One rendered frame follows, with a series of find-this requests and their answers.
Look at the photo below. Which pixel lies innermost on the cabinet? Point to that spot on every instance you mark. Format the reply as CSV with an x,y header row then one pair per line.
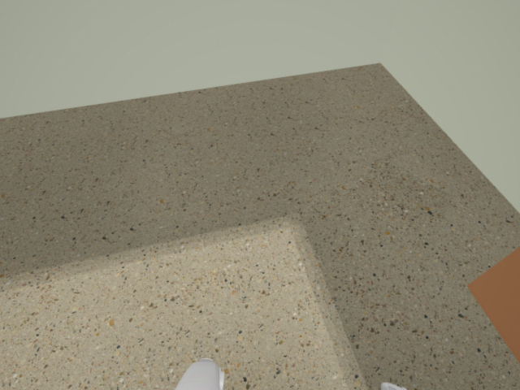
x,y
498,293

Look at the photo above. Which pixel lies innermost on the robot left thigh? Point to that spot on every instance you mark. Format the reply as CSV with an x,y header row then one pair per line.
x,y
202,376

